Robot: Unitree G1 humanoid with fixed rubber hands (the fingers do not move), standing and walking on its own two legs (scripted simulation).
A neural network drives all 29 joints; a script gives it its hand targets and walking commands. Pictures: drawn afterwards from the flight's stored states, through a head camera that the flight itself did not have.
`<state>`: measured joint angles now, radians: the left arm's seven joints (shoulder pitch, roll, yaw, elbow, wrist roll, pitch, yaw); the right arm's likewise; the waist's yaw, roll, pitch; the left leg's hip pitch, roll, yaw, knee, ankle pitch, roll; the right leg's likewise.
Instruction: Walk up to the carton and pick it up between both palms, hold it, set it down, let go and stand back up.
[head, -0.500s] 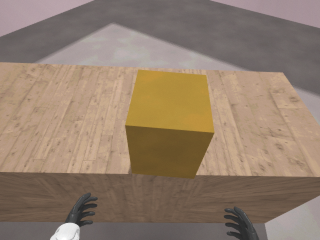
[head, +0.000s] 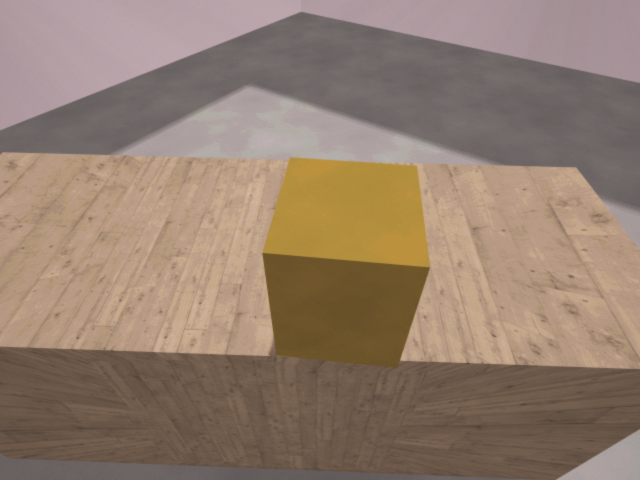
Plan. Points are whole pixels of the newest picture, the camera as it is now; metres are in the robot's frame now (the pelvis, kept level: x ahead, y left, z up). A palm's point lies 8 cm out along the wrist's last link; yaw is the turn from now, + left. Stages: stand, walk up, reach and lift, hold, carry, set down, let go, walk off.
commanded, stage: stand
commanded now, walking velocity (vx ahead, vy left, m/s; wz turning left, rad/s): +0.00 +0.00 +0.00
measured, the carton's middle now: (344, 263) +0.43 -0.02 +0.01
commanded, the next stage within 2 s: none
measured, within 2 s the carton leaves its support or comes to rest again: neither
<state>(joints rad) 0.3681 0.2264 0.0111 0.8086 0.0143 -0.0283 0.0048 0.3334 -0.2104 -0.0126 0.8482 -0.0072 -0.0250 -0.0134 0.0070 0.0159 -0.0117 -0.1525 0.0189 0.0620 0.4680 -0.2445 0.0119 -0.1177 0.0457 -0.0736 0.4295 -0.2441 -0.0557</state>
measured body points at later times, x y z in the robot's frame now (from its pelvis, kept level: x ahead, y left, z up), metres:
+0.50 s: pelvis -0.05 +0.01 +0.00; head -0.08 +0.01 +0.45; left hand -0.04 +0.25 -0.15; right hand -0.06 -0.23 -0.15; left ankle +0.01 +0.11 -0.74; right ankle +0.00 -0.08 -0.74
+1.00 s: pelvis -0.05 +0.02 -0.01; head -0.07 +0.02 +0.44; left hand -0.07 +0.26 -0.16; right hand -0.05 -0.22 -0.16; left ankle +0.01 +0.11 -0.74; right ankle +0.00 -0.08 -0.74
